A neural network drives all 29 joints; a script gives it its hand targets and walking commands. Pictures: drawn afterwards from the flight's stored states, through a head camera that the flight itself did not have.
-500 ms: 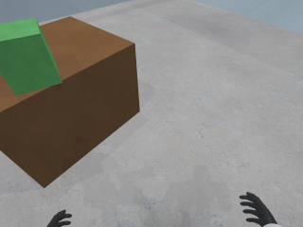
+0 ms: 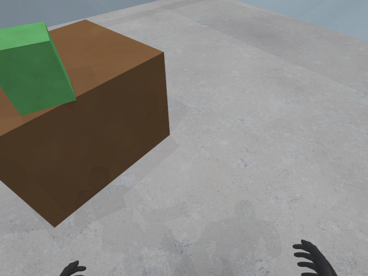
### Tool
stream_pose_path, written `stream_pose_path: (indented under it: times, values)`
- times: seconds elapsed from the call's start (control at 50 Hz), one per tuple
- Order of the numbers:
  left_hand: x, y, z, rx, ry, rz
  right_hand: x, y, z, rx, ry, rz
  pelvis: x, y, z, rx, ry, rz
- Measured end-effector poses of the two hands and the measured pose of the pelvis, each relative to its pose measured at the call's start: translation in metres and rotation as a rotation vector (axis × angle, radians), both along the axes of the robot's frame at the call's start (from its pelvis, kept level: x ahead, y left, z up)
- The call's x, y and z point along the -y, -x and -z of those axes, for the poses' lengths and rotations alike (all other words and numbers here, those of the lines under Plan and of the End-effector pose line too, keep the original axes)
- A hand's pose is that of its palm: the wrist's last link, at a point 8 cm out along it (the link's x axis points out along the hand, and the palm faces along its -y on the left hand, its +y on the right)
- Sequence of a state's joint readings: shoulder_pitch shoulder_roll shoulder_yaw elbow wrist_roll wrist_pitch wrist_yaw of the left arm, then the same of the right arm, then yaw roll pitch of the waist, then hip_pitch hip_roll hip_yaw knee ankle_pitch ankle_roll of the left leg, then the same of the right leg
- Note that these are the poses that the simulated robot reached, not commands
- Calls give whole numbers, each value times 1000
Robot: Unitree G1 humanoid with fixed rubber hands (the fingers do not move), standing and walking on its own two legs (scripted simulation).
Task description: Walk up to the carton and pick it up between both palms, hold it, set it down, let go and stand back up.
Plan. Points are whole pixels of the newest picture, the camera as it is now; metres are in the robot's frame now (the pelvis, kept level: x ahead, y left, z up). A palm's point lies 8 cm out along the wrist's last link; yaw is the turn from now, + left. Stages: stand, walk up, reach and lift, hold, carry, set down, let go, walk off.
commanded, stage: stand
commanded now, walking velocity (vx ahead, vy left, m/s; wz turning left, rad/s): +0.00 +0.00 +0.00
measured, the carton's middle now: (32, 68) +0.86 +0.59 +0.03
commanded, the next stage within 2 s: none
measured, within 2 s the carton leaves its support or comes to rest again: neither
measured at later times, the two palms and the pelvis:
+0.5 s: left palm out of the picture +0.10 +0.29 -0.09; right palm out of the picture +0.12 -0.29 -0.07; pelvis -0.01 +0.00 +0.00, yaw +0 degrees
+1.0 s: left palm out of the picture +0.09 +0.29 -0.09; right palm out of the picture +0.10 -0.29 -0.08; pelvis -0.02 +0.00 +0.01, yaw +0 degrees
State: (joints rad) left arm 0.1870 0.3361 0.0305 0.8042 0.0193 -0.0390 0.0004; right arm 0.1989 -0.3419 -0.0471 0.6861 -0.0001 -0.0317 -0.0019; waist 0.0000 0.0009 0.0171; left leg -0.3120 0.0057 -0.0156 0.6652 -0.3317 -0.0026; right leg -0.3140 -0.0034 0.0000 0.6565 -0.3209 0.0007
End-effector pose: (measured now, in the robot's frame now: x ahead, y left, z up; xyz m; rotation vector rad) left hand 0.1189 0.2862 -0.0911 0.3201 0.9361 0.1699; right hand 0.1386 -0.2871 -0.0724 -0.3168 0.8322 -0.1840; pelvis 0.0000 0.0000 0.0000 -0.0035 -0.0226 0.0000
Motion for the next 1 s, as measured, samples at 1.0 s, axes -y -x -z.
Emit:
stream_pose_path:
  times: [1.0]
  values:
    - [-3, 33, 3, -89, 10, -25, 4, 37, 6, -95, -3, 29, 0, 17, -9, -15, 0, 0]
